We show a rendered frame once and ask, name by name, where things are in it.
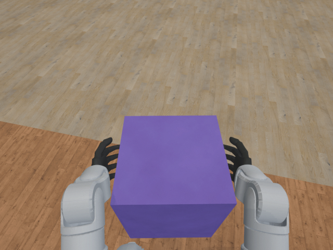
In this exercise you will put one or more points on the right robot forearm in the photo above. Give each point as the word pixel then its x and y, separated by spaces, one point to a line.
pixel 266 210

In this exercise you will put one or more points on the robot left hand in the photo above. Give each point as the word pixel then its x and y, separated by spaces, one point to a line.
pixel 101 153

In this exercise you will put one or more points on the carton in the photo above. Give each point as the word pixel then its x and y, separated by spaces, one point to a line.
pixel 172 177

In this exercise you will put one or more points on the left robot forearm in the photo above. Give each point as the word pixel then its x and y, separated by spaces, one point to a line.
pixel 83 210

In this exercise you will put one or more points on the robot right hand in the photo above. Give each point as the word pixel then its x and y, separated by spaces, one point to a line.
pixel 241 156

